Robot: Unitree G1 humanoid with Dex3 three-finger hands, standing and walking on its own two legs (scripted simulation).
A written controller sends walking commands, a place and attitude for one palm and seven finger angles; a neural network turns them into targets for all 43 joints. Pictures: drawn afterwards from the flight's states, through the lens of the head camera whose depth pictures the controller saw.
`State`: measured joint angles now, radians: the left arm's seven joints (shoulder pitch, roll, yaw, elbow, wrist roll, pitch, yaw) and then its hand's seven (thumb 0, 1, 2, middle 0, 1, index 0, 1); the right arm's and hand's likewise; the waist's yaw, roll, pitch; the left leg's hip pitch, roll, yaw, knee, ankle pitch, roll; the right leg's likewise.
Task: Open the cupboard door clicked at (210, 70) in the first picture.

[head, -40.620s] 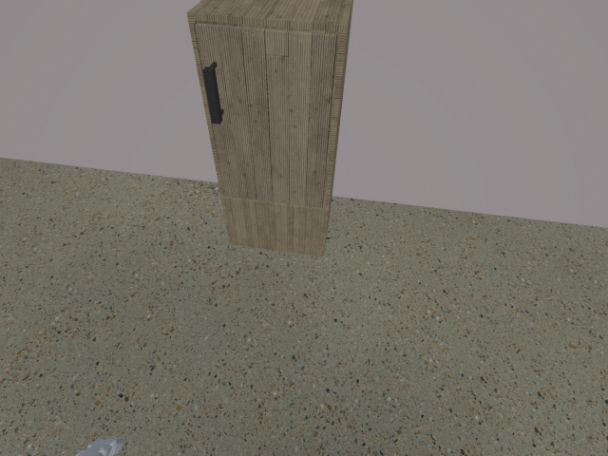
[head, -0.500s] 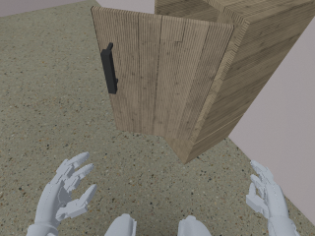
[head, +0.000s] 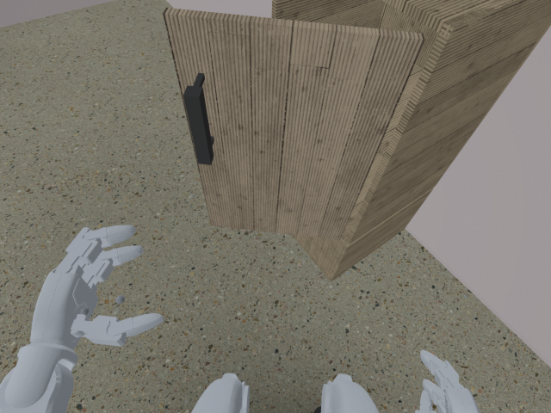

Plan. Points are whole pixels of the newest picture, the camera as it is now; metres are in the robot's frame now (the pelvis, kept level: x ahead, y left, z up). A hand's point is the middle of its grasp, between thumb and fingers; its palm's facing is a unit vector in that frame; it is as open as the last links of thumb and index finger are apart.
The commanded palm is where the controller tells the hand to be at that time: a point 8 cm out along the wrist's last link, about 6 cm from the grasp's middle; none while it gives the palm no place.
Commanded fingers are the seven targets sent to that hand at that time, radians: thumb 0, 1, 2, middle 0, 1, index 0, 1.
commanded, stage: raise the hand with hooked fingers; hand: left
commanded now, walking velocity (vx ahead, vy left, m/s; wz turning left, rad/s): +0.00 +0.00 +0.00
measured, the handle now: (203, 121) +0.58 +0.17 +0.05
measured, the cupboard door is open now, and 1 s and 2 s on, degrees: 49 49 49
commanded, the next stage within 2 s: move the hooked fingers beside the handle in 1.12 s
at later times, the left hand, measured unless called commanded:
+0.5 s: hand (109, 261) +0.29 +0.24 +0.06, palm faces -0.04 -1.00 -0.06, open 13.9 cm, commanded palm +0.27 +0.29 +0.07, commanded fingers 0.00 -0.50 0.30 -0.30 -1.20 -0.30 -1.20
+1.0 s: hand (106, 246) +0.31 +0.25 +0.07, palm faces -0.02 -1.00 -0.04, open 14.0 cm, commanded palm +0.28 +0.29 +0.07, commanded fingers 0.00 -0.50 0.30 -0.30 -1.20 -0.30 -1.20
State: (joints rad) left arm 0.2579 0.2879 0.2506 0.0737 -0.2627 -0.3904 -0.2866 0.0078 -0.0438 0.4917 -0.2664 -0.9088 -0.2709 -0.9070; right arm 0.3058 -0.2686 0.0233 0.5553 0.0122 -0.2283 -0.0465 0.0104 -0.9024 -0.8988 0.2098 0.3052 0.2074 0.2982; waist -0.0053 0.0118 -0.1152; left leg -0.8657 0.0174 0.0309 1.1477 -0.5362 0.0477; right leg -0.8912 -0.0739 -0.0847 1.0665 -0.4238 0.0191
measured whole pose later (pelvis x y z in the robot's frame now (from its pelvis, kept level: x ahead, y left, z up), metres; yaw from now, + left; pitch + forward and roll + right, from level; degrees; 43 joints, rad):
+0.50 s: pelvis +0.02 -0.02 +0.01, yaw +0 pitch +14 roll -3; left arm 0.06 0.39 0.39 0.31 -0.34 -0.30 -0.52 -0.01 -0.48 0.30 -0.30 -1.19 -0.30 -1.19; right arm 0.25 -0.27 0.04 0.54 0.02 -0.22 -0.06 0.01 -0.90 -0.90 0.21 0.30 0.21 0.30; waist 0.00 0.02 -0.10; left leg -0.79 0.04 0.00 1.08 -0.54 0.02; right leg -0.81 -0.04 -0.11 1.00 -0.43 0.00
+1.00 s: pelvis +0.02 -0.02 +0.02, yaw -1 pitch +14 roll -2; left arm -0.02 0.41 0.46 0.45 -0.36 -0.35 -0.56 -0.01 -0.50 0.30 -0.30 -1.20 -0.31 -1.20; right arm 0.30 -0.29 0.03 0.55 0.02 -0.20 -0.05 0.01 -0.91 -0.90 0.21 0.30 0.21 0.30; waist -0.03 0.01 -0.09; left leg -0.77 0.05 0.02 1.04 -0.51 0.01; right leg -0.80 -0.04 -0.09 0.97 -0.41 -0.01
